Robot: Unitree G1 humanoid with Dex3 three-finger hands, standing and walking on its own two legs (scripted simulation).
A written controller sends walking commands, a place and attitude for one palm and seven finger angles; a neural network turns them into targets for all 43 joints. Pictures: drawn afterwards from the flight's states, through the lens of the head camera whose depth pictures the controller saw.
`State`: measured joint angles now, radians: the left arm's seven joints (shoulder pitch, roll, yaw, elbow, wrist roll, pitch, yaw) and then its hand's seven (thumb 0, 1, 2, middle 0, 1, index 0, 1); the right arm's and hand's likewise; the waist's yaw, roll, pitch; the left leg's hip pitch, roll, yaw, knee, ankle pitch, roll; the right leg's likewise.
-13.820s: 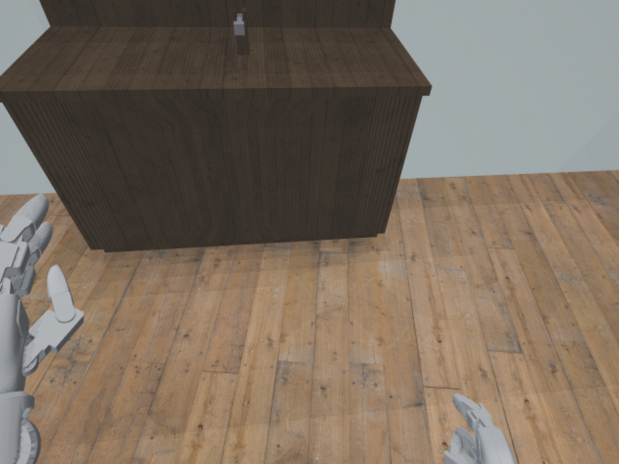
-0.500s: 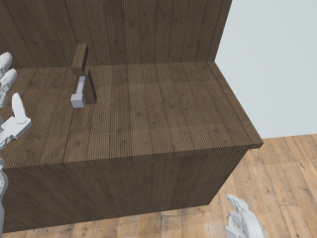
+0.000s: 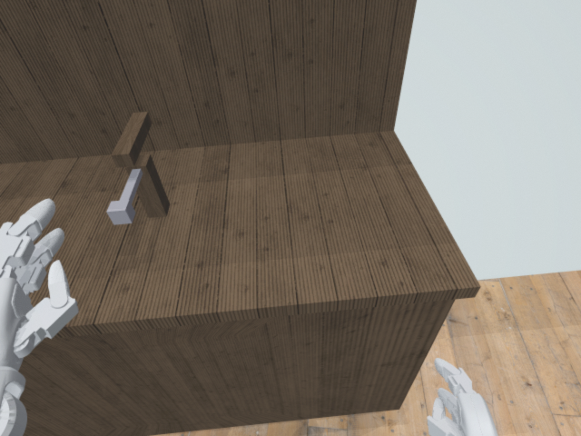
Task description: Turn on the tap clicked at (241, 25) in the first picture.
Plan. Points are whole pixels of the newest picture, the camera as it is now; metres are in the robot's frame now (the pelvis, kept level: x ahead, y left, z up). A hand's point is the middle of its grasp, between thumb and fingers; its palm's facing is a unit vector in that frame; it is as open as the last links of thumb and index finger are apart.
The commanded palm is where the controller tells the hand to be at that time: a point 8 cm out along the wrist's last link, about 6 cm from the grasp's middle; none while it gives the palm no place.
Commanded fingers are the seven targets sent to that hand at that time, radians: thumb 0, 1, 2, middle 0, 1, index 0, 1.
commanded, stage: turn the palm inward beside the body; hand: left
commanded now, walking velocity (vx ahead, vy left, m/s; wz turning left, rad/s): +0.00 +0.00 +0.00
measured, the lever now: (121, 212) +0.37 +0.33 +0.12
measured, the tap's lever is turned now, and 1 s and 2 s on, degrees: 0 0 0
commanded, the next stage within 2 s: reach beside the lever's end, fingers flat in 1.58 s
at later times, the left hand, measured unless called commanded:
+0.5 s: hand (97, 318) +0.17 +0.23 +0.17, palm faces +0.36 -0.90 -0.24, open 7.4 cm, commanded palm +0.12 +0.28 +0.19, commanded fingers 0.00 0.90 0.90 -0.20 -0.30 -0.20 -0.30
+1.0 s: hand (72, 305) +0.18 +0.26 +0.17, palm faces +0.42 -0.90 -0.15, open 7.4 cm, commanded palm +0.13 +0.30 +0.18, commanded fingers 0.00 0.90 0.90 -0.20 -0.30 -0.20 -0.30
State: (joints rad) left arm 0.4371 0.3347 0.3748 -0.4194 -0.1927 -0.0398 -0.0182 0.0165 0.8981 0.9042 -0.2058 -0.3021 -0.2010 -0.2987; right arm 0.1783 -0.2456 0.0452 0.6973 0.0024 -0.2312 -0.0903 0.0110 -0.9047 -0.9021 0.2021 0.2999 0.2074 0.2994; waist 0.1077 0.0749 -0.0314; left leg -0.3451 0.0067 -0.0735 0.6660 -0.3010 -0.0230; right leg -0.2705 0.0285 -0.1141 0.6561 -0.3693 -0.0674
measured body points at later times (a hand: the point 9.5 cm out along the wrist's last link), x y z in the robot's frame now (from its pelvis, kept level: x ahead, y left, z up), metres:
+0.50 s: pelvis +0.00 -0.01 +0.00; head -0.02 -0.04 +0.45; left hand +0.15 +0.27 +0.18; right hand +0.20 -0.24 -0.07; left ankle +0.04 +0.14 -0.72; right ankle -0.01 -0.07 -0.72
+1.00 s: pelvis +0.00 +0.03 +0.00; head -0.03 +0.01 +0.45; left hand +0.15 +0.30 +0.18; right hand +0.21 -0.18 -0.06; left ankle +0.04 +0.14 -0.72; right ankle -0.01 -0.07 -0.72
